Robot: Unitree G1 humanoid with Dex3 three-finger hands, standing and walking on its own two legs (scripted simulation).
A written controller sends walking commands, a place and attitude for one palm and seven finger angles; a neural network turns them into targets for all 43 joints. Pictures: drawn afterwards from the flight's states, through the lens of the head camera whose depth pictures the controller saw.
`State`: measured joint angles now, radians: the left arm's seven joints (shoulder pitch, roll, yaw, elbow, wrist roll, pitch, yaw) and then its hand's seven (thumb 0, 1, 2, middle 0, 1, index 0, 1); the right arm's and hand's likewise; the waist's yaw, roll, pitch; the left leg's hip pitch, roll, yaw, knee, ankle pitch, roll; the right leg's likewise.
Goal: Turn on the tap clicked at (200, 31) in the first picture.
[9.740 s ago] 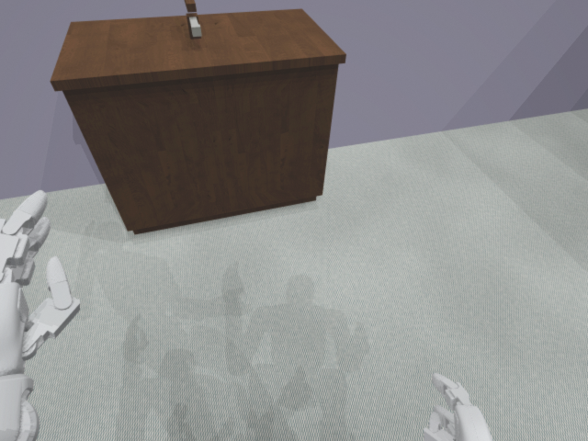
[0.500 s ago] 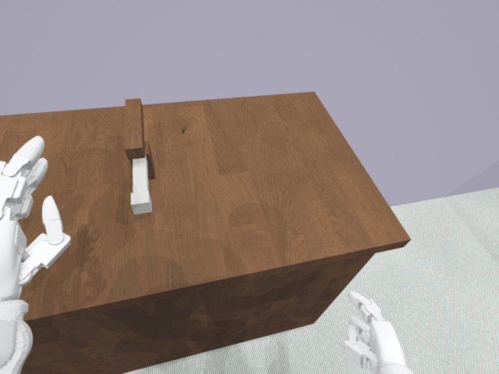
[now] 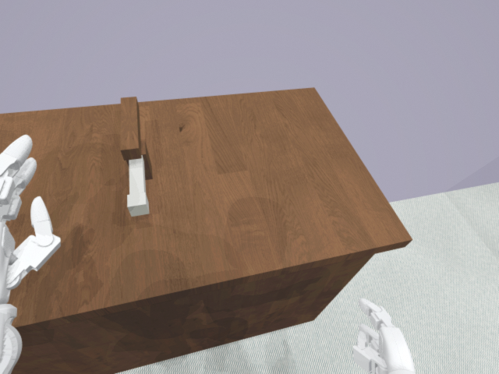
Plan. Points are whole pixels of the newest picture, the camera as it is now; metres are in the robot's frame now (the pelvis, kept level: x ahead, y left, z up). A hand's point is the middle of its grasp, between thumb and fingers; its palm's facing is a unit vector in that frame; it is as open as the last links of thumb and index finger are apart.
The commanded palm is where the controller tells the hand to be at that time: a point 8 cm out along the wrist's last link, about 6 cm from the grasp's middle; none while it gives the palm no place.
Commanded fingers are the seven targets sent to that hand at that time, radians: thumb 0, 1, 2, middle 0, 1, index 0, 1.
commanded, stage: shuffle to correct the standing spot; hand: left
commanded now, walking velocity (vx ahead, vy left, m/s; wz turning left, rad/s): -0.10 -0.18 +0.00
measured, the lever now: (138, 204) +0.34 +0.22 +0.05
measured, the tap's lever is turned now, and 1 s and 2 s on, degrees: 0 0 0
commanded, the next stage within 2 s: none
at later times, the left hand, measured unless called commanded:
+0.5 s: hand (110, 255) +0.21 +0.18 +0.16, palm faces +0.34 -0.85 -0.40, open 7.5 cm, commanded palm +0.15 +0.22 +0.17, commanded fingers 0.00 0.90 0.90 -0.20 -0.30 -0.20 -0.30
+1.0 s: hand (131, 256) +0.21 +0.16 +0.16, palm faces +0.26 -0.82 -0.51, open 7.4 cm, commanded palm +0.14 +0.20 +0.17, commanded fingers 0.00 0.90 0.90 -0.20 -0.30 -0.20 -0.30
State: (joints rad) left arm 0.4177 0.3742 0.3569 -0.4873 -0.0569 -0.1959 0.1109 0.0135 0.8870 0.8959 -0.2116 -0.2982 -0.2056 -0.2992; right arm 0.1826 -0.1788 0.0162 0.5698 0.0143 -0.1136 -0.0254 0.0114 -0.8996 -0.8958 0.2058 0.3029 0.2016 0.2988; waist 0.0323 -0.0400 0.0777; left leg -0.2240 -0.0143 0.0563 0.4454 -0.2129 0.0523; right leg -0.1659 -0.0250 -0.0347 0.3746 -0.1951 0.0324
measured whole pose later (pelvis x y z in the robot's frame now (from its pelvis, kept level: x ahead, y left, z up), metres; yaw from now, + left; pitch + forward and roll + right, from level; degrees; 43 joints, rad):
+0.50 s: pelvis -0.02 -0.06 +0.00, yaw -1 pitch +1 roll -1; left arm 0.45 0.38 0.38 -0.53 -0.09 -0.18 0.09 0.01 0.89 0.90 -0.21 -0.30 -0.21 -0.30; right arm 0.19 -0.20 -0.02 0.55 0.02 -0.11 -0.03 0.01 -0.90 -0.90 0.21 0.30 0.20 0.30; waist 0.03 0.00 0.08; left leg -0.30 0.07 0.03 0.50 -0.21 -0.03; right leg -0.24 0.06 -0.06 0.43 -0.20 -0.05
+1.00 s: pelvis -0.02 -0.07 -0.01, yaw -1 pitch +3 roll -1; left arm 0.49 0.46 0.45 -0.59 -0.08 -0.25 0.07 0.01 0.89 0.90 -0.21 -0.30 -0.21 -0.30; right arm 0.15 -0.19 -0.04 0.55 -0.01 -0.12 -0.04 0.01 -0.90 -0.90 0.20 0.30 0.20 0.30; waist 0.01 -0.01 0.13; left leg -0.37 0.10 0.02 0.54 -0.21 -0.05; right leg -0.33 0.08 -0.07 0.48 -0.20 -0.07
